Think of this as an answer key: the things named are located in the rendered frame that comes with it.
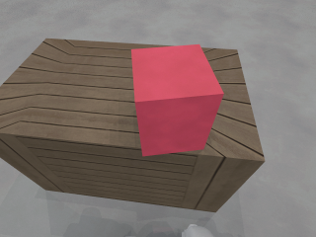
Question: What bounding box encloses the carton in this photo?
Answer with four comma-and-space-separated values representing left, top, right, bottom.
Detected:
131, 44, 224, 157

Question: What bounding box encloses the robot right thigh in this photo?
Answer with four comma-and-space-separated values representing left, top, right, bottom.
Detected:
182, 226, 214, 237

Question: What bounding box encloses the pedestal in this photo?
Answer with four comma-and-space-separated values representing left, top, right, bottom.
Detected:
0, 39, 266, 212

